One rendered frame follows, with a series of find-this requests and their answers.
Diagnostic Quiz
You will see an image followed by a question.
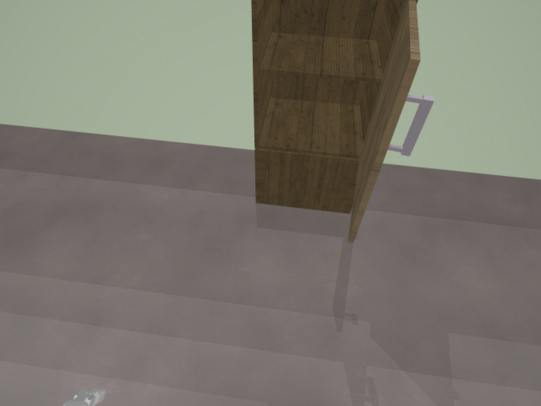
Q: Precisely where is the handle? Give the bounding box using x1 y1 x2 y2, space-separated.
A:
388 95 434 156

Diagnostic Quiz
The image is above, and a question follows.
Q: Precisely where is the cupboard door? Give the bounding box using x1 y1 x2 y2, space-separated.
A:
347 0 421 243

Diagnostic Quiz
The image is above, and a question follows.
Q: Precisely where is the left robot hand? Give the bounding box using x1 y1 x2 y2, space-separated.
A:
63 388 106 406

